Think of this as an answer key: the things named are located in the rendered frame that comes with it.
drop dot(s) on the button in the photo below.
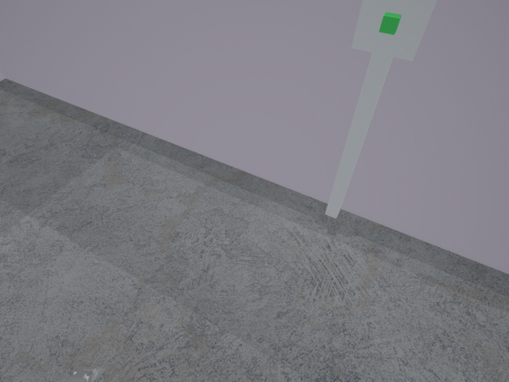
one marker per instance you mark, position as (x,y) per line
(390,23)

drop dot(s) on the robot left hand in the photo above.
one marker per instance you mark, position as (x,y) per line
(86,374)

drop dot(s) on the panel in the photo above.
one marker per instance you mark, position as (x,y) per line
(383,46)

